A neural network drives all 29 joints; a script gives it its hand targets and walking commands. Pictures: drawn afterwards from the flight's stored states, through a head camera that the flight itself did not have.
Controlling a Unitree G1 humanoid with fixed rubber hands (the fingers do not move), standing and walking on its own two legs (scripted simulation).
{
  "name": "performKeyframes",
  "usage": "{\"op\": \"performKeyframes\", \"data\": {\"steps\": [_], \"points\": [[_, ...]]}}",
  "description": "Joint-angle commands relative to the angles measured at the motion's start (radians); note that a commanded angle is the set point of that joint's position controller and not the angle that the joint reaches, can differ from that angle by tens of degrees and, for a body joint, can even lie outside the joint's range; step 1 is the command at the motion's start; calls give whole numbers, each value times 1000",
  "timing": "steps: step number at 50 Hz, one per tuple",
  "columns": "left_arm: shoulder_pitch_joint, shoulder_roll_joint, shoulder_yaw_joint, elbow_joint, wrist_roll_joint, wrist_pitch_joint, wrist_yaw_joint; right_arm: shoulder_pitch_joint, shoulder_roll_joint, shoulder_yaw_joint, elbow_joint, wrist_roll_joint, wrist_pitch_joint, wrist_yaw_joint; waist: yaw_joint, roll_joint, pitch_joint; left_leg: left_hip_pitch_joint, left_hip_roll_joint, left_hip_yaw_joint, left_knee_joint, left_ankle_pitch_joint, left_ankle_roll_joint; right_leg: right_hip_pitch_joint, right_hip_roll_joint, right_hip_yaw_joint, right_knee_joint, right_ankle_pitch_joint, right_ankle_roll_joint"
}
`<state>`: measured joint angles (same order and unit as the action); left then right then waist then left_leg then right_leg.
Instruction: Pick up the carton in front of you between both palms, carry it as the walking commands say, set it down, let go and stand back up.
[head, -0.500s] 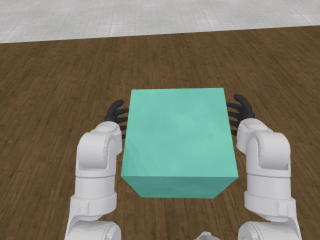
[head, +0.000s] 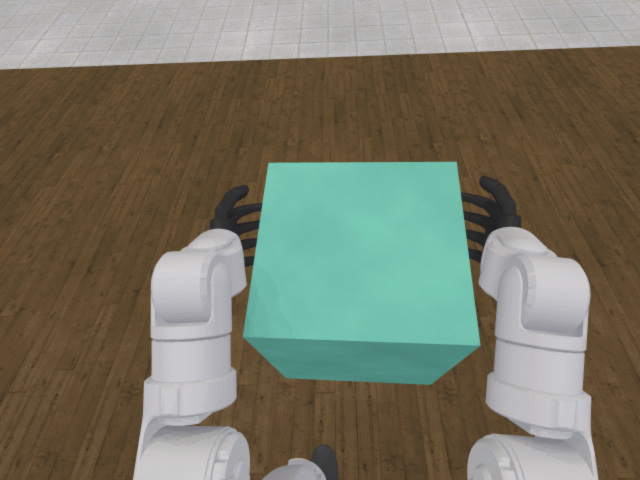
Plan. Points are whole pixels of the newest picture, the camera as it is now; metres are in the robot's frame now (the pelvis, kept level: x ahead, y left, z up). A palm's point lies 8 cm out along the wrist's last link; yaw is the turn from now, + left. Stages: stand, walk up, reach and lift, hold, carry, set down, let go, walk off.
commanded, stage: carry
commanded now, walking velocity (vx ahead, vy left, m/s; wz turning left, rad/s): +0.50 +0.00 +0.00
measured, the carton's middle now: (358, 286) +0.37 +0.01 +0.01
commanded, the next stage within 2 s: none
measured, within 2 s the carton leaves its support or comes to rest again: neither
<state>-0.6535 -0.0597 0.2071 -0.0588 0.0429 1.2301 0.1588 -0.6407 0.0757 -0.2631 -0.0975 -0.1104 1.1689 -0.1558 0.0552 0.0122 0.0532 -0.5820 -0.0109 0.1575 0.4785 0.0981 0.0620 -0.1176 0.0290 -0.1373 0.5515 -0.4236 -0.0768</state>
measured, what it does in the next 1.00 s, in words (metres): goes down: left foot, then right foot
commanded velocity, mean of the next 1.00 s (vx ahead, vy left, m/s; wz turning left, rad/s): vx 0.50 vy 0.00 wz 0.00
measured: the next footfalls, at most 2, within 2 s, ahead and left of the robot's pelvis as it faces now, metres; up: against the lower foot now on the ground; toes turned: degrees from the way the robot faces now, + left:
left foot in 0.04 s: +0.18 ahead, +0.05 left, -0.03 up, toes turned +6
right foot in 0.48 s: +0.47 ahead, -0.04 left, -0.05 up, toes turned -5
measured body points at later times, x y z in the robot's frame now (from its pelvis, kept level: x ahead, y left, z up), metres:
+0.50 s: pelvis +0.34 +0.01 -0.05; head +0.37 +0.01 +0.40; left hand +0.70 +0.15 +0.07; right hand +0.71 -0.15 +0.08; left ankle +0.16 +0.05 -0.72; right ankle +0.43 -0.04 -0.77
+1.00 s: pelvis +0.63 +0.05 -0.07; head +0.66 +0.06 +0.38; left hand +1.01 +0.20 +0.04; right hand +1.00 -0.10 +0.04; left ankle +0.70 +0.12 -0.79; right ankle +0.46 -0.05 -0.71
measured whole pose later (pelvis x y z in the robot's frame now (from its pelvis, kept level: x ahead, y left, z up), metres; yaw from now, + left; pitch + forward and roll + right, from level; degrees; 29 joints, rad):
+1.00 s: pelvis +0.63 +0.05 -0.07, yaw +1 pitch +5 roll +0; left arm -0.70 -0.01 0.17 0.14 0.08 1.21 0.16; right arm -0.68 0.06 -0.23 0.12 -0.15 1.14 -0.18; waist -0.02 0.00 -0.03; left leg -0.49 -0.02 0.14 0.57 -0.09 0.13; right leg -0.32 0.03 -0.03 1.09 -0.53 -0.04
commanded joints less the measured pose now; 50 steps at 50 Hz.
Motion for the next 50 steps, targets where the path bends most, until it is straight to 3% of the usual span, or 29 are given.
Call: {"op": "performKeyframes", "data": {"steps": [1,2,3,5,7,11,17,19,20,21,22,23,24,25,26,27,28,32,36,40,42,43,44,45,46,47,48,49,50], "points": [[-685,-1031,-710,-45,-435,-38,-290,-461,966,706,149,380,35,263,-156,251,-720,1135,393,-456,159,960,254,-553,53,129,809,-157,49],[-661,-1037,-717,-22,-422,-39,-290,-452,991,715,169,394,29,273,-172,260,-806,1153,415,-561,140,705,296,-630,13,181,917,-166,19],[-670,-1041,-704,8,-411,-44,-286,-486,1006,722,160,414,27,282,-166,170,-750,1069,388,-612,97,402,264,-693,-26,205,890,-132,-12],[-693,-1062,-683,-43,-385,-66,-267,-601,1094,765,115,491,10,314,-123,64,-606,856,328,-498,-24,191,209,-701,-60,174,771,13,22],[-752,-1057,-680,-105,-377,-88,-240,-704,1152,779,46,559,-6,336,-93,23,-569,703,282,-376,-49,260,175,-601,-71,137,670,39,49],[-689,-1087,-694,-91,-348,-109,-213,-667,1150,776,39,579,-10,336,-125,81,-537,739,237,-296,-16,419,133,-627,-41,89,492,123,47],[-679,-1052,-734,-102,-346,-115,-220,-600,1089,759,85,540,-7,333,-152,103,-485,727,122,-112,39,509,42,-457,37,-51,31,506,32],[-675,-1034,-740,-88,-358,-105,-228,-569,1059,749,117,517,-2,329,-120,117,-493,699,120,-79,149,571,31,-296,75,-88,-85,564,8],[-671,-1024,-737,-79,-359,-99,-234,-547,1046,743,139,504,2,327,-79,116,-511,643,117,-49,243,560,15,-158,61,-84,-151,636,-10],[-659,-1008,-723,-59,-355,-91,-241,-525,1031,737,169,488,7,324,-30,89,-530,524,103,-35,355,457,-4,24,6,-37,-165,694,-26],[-630,-993,-705,-21,-349,-85,-250,-526,1018,725,197,473,12,321,14,-29,-560,307,59,-65,521,146,-22,247,-135,130,-98,994,-85],[-628,-973,-684,6,-348,-83,-257,-524,1031,718,227,463,19,321,33,-249,-619,-28,-61,-130,764,-607,-35,518,-345,419,20,1397,-216],[-613,-969,-674,37,-354,-76,-261,-500,1025,709,250,450,23,318,32,-269,-711,-167,-48,-202,915,-724,-16,610,-430,572,27,1208,-284],[-649,-996,-677,43,-370,-71,-270,-516,1029,692,270,433,22,313,15,-177,-685,-202,-2,-245,958,-669,6,534,-423,591,-3,918,-272],[-690,-1010,-678,49,-380,-71,-280,-549,1057,689,279,437,20,311,5,-131,-614,-223,12,-226,921,-618,6,420,-403,580,-57,704,-257],[-730,-1060,-695,30,-418,-74,-291,-573,1079,685,236,438,9,303,-6,-47,-569,-215,41,-213,834,-562,3,334,-372,512,-101,579,-231],[-775,-1084,-694,16,-449,-77,-299,-626,1060,674,183,437,2,292,-2,-32,-541,-218,48,-189,761,-540,-18,272,-344,461,-123,540,-214],[-829,-1158,-702,-36,-524,-75,-307,-667,1063,683,81,437,-9,249,13,-74,-506,-108,39,-128,548,-476,-31,128,-284,360,-142,678,-185],[-788,-1142,-668,-31,-515,-71,-304,-587,1078,669,113,417,-3,233,19,-154,-507,-73,28,-72,323,-232,-25,173,-219,206,-114,813,-114],[-755,-1119,-645,-5,-491,-58,-304,-682,1074,716,54,444,11,232,44,-177,-465,-10,-7,-12,102,-76,-15,228,-174,139,-61,860,-77],[-706,-1100,-634,45,-463,-51,-302,-658,1054,717,90,444,23,240,24,-158,-468,105,-37,24,-30,-4,-5,233,-154,105,25,925,-58],[-689,-1087,-626,73,-447,-48,-300,-614,1041,706,130,437,27,247,-19,-130,-502,252,-54,41,-105,53,7,197,-131,72,140,931,-34],[-672,-1080,-628,94,-433,-48,-298,-578,1034,692,162,427,31,258,-77,-96,-528,447,1,-1,-107,107,31,67,-120,58,267,808,-4],[-671,-1067,-626,111,-423,-47,-297,-549,1016,673,209,418,33,270,-122,30,-560,713,167,-146,-4,386,80,-191,-90,54,429,511,38],[-674,-1072,-627,114,-419,-46,-299,-528,1002,650,260,412,29,278,-127,243,-635,962,383,-462,114,778,209,-474,31,94,656,-98,61],[-673,-1072,-639,133,-413,-43,-299,-513,1026,646,294,417,23,285,-153,287,-726,1038,415,-581,101,611,285,-595,35,136,812,-195,42],[-693,-1090,-641,140,-410,-46,-297,-543,1058,657,282,433,17,292,-158,206,-714,1004,398,-631,65,350,272,-672,-12,180,825,-177,13],[-711,-1104,-620,125,-406,-52,-292,-605,1075,666,243,459,12,302,-148,105,-652,920,377,-606,1,114,242,-718,-21,167,786,-136,19],[-755,-1108,-606,76,-398,-59,-279,-659,1113,672,211,489,7,314,-134,62,-587,822,335,-528,-27,70,215,-686,-58,167,718,-55,35]]}}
